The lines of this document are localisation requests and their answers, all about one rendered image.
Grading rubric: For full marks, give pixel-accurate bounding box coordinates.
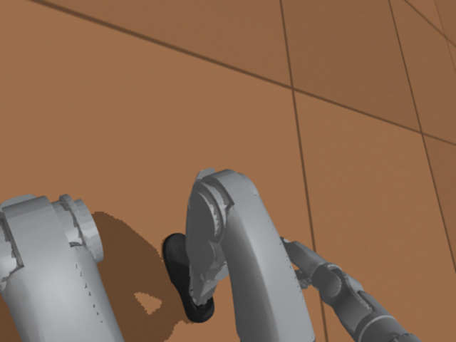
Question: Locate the right robot arm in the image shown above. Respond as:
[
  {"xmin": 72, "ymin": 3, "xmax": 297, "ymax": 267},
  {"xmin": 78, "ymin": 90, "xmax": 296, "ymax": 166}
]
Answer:
[{"xmin": 311, "ymin": 262, "xmax": 422, "ymax": 342}]

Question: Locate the right robot hand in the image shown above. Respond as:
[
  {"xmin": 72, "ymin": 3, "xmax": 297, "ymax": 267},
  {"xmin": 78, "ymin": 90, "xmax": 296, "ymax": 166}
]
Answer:
[{"xmin": 280, "ymin": 237, "xmax": 327, "ymax": 289}]

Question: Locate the right robot foot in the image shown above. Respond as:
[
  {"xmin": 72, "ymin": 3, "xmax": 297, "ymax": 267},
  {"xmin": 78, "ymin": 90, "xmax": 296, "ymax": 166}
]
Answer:
[{"xmin": 162, "ymin": 233, "xmax": 214, "ymax": 323}]

